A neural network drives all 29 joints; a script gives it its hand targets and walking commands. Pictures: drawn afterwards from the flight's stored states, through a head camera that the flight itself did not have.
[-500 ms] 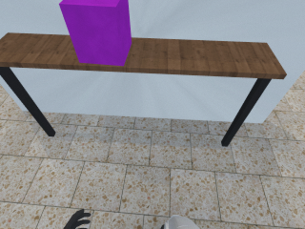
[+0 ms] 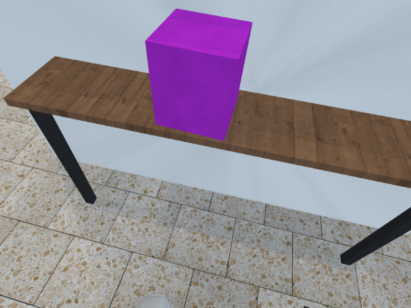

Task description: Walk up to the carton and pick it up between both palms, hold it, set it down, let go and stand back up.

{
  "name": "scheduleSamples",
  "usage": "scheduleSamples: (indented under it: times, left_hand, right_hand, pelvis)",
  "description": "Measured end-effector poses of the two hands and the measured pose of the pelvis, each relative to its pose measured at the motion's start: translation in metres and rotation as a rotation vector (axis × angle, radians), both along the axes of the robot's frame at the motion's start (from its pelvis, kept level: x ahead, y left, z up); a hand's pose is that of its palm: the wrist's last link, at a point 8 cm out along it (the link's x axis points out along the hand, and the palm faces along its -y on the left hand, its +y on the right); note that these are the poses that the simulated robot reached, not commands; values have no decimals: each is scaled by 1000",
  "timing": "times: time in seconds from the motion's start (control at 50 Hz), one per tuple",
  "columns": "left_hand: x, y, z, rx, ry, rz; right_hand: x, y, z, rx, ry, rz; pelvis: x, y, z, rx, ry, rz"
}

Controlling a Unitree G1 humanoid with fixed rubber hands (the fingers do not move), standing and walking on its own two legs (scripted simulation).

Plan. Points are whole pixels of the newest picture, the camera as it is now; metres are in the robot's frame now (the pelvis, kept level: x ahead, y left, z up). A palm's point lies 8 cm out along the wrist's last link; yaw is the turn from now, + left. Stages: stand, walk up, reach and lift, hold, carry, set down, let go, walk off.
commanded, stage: walk up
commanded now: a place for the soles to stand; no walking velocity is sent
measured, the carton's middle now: (200, 76) +0.67 +0.02 +0.08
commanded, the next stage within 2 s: none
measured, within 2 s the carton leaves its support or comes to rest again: neither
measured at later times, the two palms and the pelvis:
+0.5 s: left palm (104, 238) +0.28 +0.22 -0.09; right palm out of the picture +0.15 -0.25 -0.12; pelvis +0.20 -0.01 +0.01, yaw -1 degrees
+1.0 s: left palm (83, 223) +0.32 +0.29 -0.11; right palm (284, 214) +0.35 -0.21 -0.10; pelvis +0.25 +0.04 +0.02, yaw -1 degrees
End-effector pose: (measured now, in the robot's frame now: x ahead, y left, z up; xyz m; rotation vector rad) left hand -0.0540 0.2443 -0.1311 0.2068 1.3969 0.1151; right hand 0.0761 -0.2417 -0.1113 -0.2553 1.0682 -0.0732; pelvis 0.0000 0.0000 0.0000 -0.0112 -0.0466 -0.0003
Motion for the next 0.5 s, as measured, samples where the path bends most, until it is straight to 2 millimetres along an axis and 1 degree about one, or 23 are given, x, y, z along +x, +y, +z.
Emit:
scheduleSamples:
  times: [0.02, 0.06, 0.12, 0.16, 0.22, 0.28, 0.36, 0.4, 0.42, 0.46, 0.5]
  left_hand:
    - [15, 3, 1, -3, -5, -8]
    - [51, 10, 9, -8, -46, -29]
    - [114, 17, 25, -6, -151, -70]
    - [152, 19, 33, -1, -216, -95]
    - [199, 18, 40, 0, -281, -111]
    - [239, 8, 42, -9, -313, -126]
    - [291, -10, 40, -8, -341, -158]
    - [315, -18, 36, 9, -375, -158]
    - [324, -21, 34, 19, -388, -148]
    - [332, -24, 34, 29, -395, -117]
    - [329, -23, 39, 37, -364, -65]
  right_hand:
    - [2, 3, 2, 3, 5, -34]
    - [1, 5, 8, 0, 32, -88]
    - [-8, 6, 19, -17, 98, -121]
    - [-15, 6, 23, -21, 145, -134]
    - [-21, 6, 24, -16, 211, -159]
    - [-16, 6, 19, -2, 255, -174]
    - [2, 0, 5, 25, 290, -186]
    - [15, -6, -7, 36, 311, -177]
    - [23, -8, -13, 38, 326, -163]
    - [44, -10, -17, 39, 339, -135]
    - [71, -13, -13, 37, 325, -111]
  pelvis:
    - [8, 3, 2, -2, -4, -1]
    - [23, 8, 10, -8, -8, -5]
    - [46, 12, 23, -12, -3, -7]
    - [61, 14, 28, -12, 1, -1]
    - [85, 13, 31, -6, 8, 3]
    - [109, 10, 29, 5, 13, 0]
    - [144, 2, 21, 20, 10, -9]
    - [164, -5, 12, 29, 9, -5]
    - [172, -8, 7, 18, 8, -7]
    - [184, -10, 7, 16, 1, -12]
    - [197, -10, 13, 27, -3, -13]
